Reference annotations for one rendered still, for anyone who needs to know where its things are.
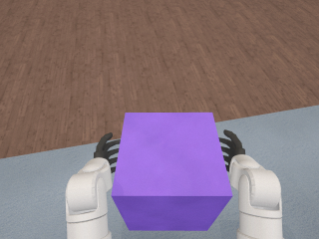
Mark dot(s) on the carton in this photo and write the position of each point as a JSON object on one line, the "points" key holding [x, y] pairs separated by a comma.
{"points": [[170, 173]]}

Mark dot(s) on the robot right hand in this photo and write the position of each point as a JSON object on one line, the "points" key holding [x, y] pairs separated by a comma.
{"points": [[234, 144]]}

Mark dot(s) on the robot left hand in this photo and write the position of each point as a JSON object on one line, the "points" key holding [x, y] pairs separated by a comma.
{"points": [[102, 149]]}

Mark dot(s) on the right robot forearm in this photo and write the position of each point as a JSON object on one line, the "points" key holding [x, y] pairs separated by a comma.
{"points": [[259, 199]]}

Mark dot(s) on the left robot forearm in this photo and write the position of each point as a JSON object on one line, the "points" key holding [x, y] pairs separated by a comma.
{"points": [[86, 201]]}

